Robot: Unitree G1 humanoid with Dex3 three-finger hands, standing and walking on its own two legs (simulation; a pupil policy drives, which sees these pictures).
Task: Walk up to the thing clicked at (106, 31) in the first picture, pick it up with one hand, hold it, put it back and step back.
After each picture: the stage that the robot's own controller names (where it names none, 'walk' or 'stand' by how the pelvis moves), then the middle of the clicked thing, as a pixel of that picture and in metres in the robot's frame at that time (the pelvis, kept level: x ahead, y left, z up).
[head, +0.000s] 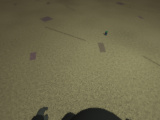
stand; (106, 33) +2.19 -0.45 -0.72
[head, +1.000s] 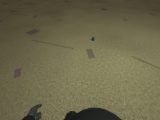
walk; (93, 38) +2.09 +0.03 -0.70
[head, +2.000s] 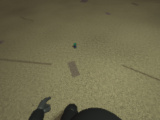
walk; (75, 45) +1.45 +0.37 -0.71
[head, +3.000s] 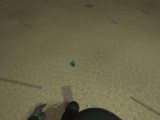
walk; (73, 63) +0.95 +0.34 -0.72
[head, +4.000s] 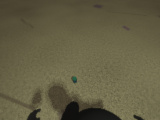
walk; (74, 79) +0.59 +0.23 -0.70
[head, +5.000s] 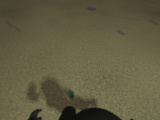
stand; (71, 94) +0.38 +0.17 -0.70
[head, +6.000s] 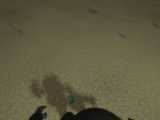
stand; (71, 100) +0.33 +0.17 -0.72
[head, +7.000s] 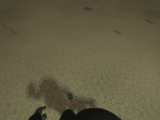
stand; (70, 96) +0.36 +0.19 -0.72
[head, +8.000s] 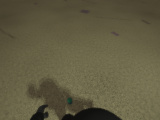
stand; (69, 101) +0.32 +0.19 -0.73
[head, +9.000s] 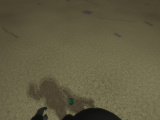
stand; (71, 101) +0.32 +0.18 -0.73
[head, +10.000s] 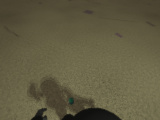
stand; (71, 101) +0.32 +0.17 -0.73
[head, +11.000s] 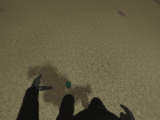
go down; (68, 84) +0.37 +0.17 -0.63
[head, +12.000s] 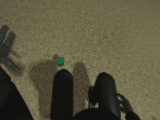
go down; (60, 61) +0.42 +0.21 -0.29
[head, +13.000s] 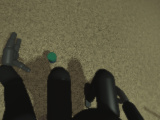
close in; (52, 58) +0.41 +0.23 -0.26
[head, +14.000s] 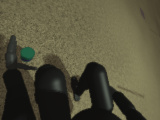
close; (27, 55) +0.40 +0.25 -0.22
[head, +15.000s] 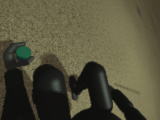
close; (23, 54) +0.40 +0.26 -0.22
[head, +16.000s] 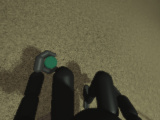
lift; (49, 63) +0.33 +0.25 -0.11
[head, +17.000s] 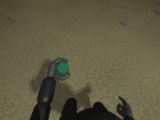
lift; (63, 71) +0.32 +0.17 +0.04
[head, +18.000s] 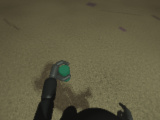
hold; (65, 73) +0.32 +0.16 +0.02
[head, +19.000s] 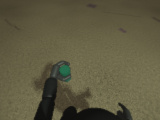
hold; (65, 73) +0.32 +0.16 +0.02
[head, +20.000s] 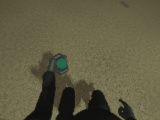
crouch; (62, 66) +0.37 +0.17 -0.05
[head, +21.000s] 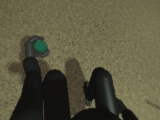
lower; (42, 49) +0.45 +0.25 -0.13
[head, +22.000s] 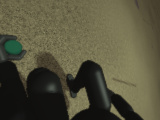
lower; (14, 49) +0.43 +0.27 -0.23
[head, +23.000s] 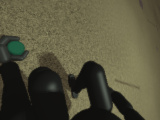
lower; (16, 50) +0.42 +0.27 -0.23
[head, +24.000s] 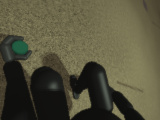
lower; (20, 50) +0.42 +0.27 -0.22
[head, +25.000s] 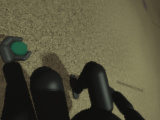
lower; (20, 50) +0.42 +0.27 -0.22
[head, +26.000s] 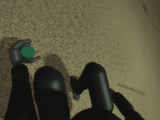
open; (27, 54) +0.41 +0.25 -0.23
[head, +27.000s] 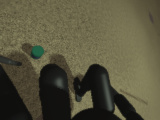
stand; (37, 53) +0.41 +0.24 -0.23
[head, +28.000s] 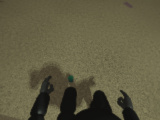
stand; (70, 79) +0.39 +0.16 -0.55
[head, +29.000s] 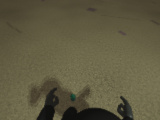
stand; (72, 97) +0.36 +0.15 -0.67
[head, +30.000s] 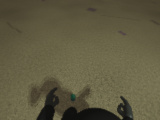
stand; (72, 97) +0.36 +0.15 -0.67
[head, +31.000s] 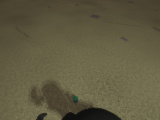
stand; (75, 99) +0.38 +0.13 -0.72
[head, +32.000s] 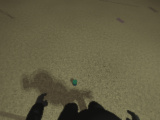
walk; (74, 82) +0.45 +0.10 -0.71
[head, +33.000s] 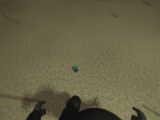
walk; (75, 69) +0.71 +0.21 -0.69
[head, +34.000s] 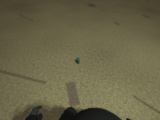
stand; (77, 60) +1.01 +0.18 -0.70
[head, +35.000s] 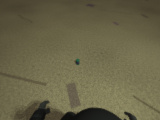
stand; (77, 61) +1.00 +0.17 -0.72
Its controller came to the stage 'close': yes
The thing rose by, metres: 0.73
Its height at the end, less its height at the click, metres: +0.00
